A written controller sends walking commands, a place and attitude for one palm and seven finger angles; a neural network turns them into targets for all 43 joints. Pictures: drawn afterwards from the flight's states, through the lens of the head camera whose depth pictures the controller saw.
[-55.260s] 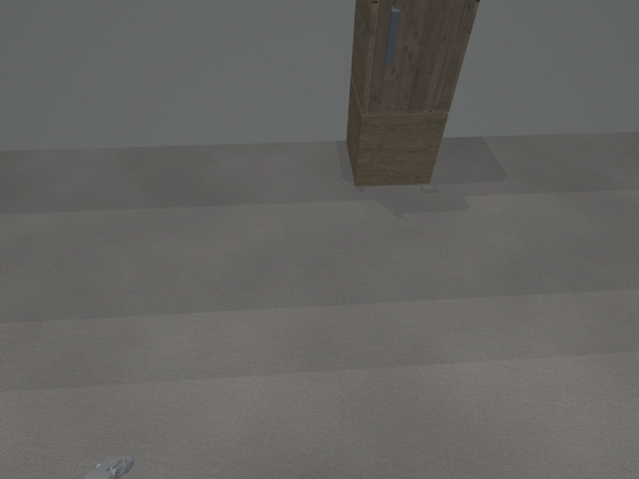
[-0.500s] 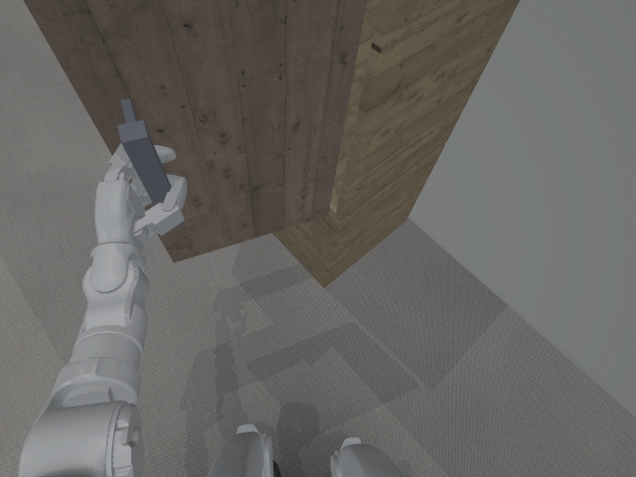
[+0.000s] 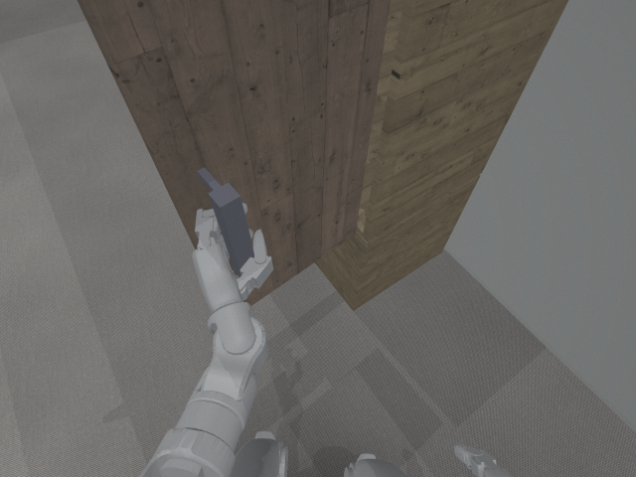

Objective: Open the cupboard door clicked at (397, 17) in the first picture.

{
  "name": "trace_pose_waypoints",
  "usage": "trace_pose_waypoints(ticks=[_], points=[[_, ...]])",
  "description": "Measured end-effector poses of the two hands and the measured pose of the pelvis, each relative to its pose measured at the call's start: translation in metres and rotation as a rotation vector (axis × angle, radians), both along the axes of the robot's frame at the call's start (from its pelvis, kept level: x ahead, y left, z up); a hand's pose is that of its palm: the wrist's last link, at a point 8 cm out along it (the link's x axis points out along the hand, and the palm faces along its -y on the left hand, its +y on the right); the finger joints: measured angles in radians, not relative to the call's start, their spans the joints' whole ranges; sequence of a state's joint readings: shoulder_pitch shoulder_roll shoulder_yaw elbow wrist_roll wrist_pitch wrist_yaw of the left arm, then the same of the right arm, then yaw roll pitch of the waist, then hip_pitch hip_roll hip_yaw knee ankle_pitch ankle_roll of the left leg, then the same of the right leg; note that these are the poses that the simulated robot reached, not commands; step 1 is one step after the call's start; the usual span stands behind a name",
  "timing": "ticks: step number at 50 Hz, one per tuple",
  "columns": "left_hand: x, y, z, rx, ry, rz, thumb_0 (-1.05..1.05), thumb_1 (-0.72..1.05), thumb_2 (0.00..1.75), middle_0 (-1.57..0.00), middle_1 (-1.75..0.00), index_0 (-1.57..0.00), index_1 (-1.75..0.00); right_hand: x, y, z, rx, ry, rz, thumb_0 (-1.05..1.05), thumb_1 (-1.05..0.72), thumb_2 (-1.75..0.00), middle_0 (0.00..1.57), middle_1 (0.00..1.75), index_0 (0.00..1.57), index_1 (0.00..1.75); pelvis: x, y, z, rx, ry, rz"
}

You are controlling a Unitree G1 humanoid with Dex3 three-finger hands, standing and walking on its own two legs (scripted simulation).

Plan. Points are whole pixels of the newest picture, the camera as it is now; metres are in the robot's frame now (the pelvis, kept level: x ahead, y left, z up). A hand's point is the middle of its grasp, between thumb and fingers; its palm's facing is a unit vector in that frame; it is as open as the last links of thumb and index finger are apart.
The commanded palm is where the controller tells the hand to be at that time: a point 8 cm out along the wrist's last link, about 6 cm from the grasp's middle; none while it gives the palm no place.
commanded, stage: pull the door open along its arc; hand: left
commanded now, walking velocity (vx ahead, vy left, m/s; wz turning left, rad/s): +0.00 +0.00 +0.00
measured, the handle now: (228, 228) +0.43 +0.13 +0.05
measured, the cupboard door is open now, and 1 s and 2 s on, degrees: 94 100 100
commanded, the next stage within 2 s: open thumb and fingers to let go in 0.14 s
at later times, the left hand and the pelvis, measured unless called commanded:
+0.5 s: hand (276, 272) +0.37 +0.06 +0.03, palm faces +0.39 -0.92 -0.03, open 7.6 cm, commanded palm +0.32 +0.10 +0.04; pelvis +0.01 -0.02 +0.00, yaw +2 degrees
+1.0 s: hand (277, 282) +0.35 +0.06 +0.04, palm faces +0.37 -0.93 -0.01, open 15.0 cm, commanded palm +0.31 +0.10 +0.04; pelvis +0.00 +0.00 +0.00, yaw +1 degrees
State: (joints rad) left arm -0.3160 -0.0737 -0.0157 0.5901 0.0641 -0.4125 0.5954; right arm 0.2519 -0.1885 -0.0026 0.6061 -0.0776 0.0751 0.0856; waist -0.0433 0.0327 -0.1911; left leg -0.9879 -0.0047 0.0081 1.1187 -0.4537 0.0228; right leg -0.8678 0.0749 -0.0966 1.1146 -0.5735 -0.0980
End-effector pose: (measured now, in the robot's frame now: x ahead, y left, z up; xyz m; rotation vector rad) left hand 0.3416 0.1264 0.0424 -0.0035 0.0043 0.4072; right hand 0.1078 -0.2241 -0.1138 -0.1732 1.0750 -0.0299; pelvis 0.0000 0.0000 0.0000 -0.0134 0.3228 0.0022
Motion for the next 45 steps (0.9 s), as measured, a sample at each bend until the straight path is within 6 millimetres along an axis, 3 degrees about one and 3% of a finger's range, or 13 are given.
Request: trace_pose_waypoints(ticks=[6, 11, 22, 27, 38, 45], points=[[-0.020, -0.025, 0.002, -0.021, 0.025, -0.028, 0.01, 0.64, 0.70, -0.26, -1.29, -0.30, -1.31, 0.001, -0.012, 0.003, 0.001, -0.021, 0.009, 0.01, -0.91, -0.90, 0.20, 0.30, 0.20, 0.30, 0.002, -0.010, 0.005, 0.015, -0.011, 0.005], [-0.020, -0.027, 0.003, -0.013, 0.039, 0.004, 0.01, 0.65, 0.71, -0.23, -1.28, -0.26, -1.30, 0.014, -0.018, 0.005, 0.001, -0.062, 0.027, 0.01, -0.91, -0.90, 0.20, 0.30, 0.20, 0.30, 0.006, -0.017, 0.005, 0.026, -0.008, 0.013], [-0.013, -0.021, -0.010, 0.027, 0.032, 0.001, 0.00, 0.54, 0.74, -0.35, -1.31, -0.31, -1.31, 0.039, -0.024, -0.006, -0.015, -0.070, 0.044, 0.01, -0.91, -0.90, 0.20, 0.30, 0.20, 0.30, 0.008, -0.024, -0.003, 0.033, 0.020, 0.031], [-0.015, -0.022, -0.009, 0.005, 0.056, -0.004, 0.00, 0.35, 0.66, -0.33, -1.26, -0.34, -1.29, 0.039, -0.021, -0.003, -0.006, -0.072, 0.035, 0.01, -0.91, -0.90, 0.20, 0.30, 0.20, 0.30, 0.011, -0.022, 0.001, 0.034, 0.014, 0.027], [-0.020, -0.023, -0.008, 0.012, 0.029, -0.019, 0.00, -0.26, 0.40, -0.29, -1.19, -0.30, -1.21, 0.028, -0.013, -0.004, -0.012, -0.063, 0.030, 0.01, -0.91, -0.90, 0.20, 0.30, 0.20, 0.30, 0.008, -0.014, -0.001, 0.023, 0.011, 0.022], [-0.028, -0.021, -0.003, 0.006, 0.018, -0.028, -0.01, -0.43, 0.32, -0.27, -1.01, -0.27, -1.01, 0.020, -0.006, -0.002, -0.012, -0.070, 0.024, 0.01, -0.91, -0.90, 0.20, 0.30, 0.20, 0.30, 0.002, -0.008, -0.001, 0.015, -0.001, 0.019]])
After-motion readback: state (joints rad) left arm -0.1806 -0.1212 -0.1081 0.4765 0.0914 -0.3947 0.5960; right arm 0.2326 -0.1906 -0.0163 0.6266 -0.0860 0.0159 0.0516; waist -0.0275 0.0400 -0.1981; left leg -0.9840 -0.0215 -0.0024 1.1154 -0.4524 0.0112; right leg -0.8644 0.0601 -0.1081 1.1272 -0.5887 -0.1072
